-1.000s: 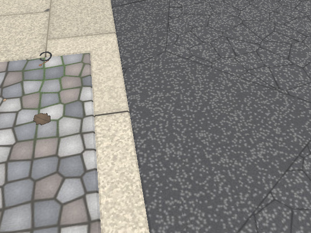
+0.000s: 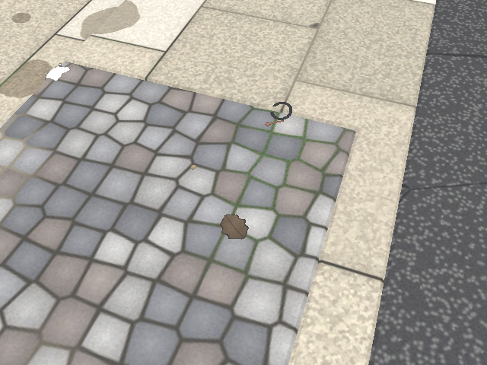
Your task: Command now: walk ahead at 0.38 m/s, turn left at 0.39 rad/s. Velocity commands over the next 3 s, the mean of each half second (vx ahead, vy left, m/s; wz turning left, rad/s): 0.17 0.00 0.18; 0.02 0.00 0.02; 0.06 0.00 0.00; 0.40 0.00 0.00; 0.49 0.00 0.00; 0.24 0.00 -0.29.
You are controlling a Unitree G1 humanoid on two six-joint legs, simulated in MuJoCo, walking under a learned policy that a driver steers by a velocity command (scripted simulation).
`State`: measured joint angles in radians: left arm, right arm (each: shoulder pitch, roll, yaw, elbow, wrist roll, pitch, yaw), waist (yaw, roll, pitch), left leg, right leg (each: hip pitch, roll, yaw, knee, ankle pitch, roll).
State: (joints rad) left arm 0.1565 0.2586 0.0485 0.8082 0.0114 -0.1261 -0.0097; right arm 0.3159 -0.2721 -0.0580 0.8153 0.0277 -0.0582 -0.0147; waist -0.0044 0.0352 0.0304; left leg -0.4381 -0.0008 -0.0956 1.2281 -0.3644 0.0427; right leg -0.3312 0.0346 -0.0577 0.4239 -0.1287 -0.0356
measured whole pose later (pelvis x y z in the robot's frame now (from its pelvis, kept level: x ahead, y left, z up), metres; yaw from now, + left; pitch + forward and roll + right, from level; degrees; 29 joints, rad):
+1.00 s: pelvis +0.19 +0.02 +0.00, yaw +3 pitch -1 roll +0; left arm 0.23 0.20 0.01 1.04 0.00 -0.02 0.03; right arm 0.21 -0.21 -0.05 0.96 0.00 0.00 -0.03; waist 0.01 0.00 0.04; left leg -0.28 -0.01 0.00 0.52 -0.22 0.00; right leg -0.18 -0.01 -0.01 0.53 -0.33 0.00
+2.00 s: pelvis +0.42 +0.05 -0.01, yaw +3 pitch +2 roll +1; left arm -0.05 0.22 0.04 0.86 -0.03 -0.09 -0.04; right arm 0.49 -0.19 -0.03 1.10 0.01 -0.09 -0.02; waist -0.09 -0.03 0.02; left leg 0.18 -0.02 0.05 0.15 -0.36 0.01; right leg -0.63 -0.06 -0.04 0.57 0.01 -0.06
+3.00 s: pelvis +0.91 +0.08 +0.01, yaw -8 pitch +2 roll +1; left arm 0.16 0.26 0.09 0.84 -0.01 0.03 0.02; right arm 0.12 -0.26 -0.06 0.93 -0.02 -0.04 -0.04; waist -0.01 -0.02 0.05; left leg -0.21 0.03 0.24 0.34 -0.16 0.05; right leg -0.57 -0.09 -0.01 0.84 -0.22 0.03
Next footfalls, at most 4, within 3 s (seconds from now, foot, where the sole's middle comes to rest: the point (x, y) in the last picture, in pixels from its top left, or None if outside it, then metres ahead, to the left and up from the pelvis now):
0.28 left None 0.26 0.14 -0.77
0.58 right None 0.20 -0.10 -0.77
2.06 right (278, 295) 0.66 -0.06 -0.77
2.62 left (200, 206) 0.98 0.18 -0.77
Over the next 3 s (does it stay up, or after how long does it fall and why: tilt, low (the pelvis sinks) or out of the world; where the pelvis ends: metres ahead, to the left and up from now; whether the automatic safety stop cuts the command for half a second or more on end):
stays up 0.91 0.08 0.01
